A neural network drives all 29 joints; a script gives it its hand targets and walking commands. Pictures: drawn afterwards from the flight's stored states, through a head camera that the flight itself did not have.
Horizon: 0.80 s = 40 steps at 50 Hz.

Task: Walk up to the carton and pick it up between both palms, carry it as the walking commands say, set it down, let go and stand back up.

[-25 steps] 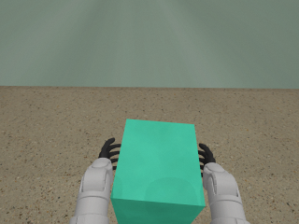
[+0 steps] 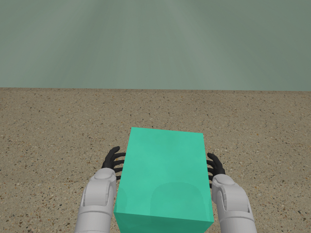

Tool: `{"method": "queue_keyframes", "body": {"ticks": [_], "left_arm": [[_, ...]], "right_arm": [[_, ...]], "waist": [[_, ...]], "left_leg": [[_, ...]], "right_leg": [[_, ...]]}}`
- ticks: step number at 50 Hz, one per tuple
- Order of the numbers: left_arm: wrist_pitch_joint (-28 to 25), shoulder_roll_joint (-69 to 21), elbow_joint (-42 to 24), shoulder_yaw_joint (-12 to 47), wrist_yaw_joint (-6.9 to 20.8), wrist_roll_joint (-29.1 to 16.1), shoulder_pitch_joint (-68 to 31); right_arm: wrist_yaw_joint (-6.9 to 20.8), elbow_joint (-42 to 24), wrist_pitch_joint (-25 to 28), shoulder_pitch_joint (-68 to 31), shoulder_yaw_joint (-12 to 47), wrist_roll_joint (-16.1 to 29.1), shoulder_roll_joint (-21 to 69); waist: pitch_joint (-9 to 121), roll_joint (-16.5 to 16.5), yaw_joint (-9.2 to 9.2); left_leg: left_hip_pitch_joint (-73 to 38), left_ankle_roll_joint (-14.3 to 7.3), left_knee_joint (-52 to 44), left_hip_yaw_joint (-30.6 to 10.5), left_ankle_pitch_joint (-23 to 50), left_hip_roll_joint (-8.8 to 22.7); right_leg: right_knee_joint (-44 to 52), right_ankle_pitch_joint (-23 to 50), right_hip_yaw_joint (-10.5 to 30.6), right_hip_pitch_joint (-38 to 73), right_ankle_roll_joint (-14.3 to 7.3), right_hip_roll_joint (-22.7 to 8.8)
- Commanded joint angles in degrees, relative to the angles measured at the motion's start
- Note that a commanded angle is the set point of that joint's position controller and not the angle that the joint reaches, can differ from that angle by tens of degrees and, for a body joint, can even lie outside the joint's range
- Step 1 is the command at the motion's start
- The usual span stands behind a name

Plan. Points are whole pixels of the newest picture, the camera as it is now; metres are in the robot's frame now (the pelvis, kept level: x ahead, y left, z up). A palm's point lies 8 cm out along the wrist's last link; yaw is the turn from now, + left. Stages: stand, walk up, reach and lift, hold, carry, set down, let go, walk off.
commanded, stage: reach and lift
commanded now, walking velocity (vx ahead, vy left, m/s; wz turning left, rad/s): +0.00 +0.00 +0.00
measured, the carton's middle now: (161, 188) +0.28 +0.00 -0.03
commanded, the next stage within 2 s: hold in 0.30 s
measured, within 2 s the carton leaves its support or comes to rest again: neither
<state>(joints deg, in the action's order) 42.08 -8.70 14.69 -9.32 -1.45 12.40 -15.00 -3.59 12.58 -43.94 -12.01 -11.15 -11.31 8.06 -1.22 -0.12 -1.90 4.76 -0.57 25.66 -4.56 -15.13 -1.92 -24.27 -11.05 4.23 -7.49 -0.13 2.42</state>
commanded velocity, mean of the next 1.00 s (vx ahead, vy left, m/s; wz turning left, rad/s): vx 0.00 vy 0.00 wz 0.00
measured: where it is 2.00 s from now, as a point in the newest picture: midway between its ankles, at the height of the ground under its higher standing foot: outside the picture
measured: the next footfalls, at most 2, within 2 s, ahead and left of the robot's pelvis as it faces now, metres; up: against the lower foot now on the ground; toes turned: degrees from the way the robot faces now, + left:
none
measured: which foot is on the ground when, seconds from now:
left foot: down 0.00-1.00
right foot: down 0.00-1.00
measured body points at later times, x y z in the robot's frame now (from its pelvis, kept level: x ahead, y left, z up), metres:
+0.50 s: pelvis -0.01 +0.00 +0.00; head -0.05 +0.00 +0.45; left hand +0.28 +0.14 +0.03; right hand +0.28 -0.15 +0.02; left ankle -0.01 +0.12 -0.74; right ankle +0.03 -0.12 -0.74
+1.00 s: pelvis -0.01 +0.00 +0.00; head -0.05 +0.00 +0.45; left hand +0.28 +0.15 +0.03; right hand +0.28 -0.14 +0.02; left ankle -0.01 +0.12 -0.74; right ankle +0.03 -0.12 -0.74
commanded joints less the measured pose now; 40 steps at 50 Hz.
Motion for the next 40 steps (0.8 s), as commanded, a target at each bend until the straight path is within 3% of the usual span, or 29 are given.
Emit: {"method": "queue_keyframes", "body": {"ticks": [1, 29, 35, 40], "left_arm": [[-2.2, -56.6, -4.9, 32.9, 13.2, -14.8, -28.2], [-2.0, -56.9, -4.4, 32.5, 13.8, -15.1, -30.2], [-2.1, -56.6, -3.2, 31.8, 14.1, -14.9, -30.9], [-1.7, -57.2, -3.2, 32.2, 14.1, -14.9, -30.2]], "right_arm": [[14.6, -9.9, 3.0, -37.4, 39.3, 16.6, 56.7], [15.3, -8.3, 2.6, -38.8, 38.1, 16.1, 56.9], [15.4, -7.1, 2.6, -39.8, 38.3, 16.5, 57.9], [15.3, -7.2, 2.5, -38.4, 37.8, 16.0, 57.3]], "waist": [[20.8, 0.1, 0.29], [17.8, -0.3, 0.85], [17.7, -0.2, 0.21], [17.4, 0.0, 0.88]], "left_leg": [[0.0, 0.4, -3.9, -1.7, 16.7, -1.9], [2.7, -0.1, -4.0, -1.8, 6.8, -1.9], [3.6, -0.3, -3.8, -1.7, 6.4, -1.9], [2.9, -0.1, -4.0, -1.7, 7.9, -2.0]], "right_leg": [[0.9, 14.9, 1.5, 10.6, 0.6, 2.0], [1.3, 4.4, 1.0, 7.9, 0.1, 1.8], [1.3, 4.3, 1.2, 8.4, 0.1, 1.4], [1.3, 5.9, 1.0, 8.5, 0.1, 1.6]]}}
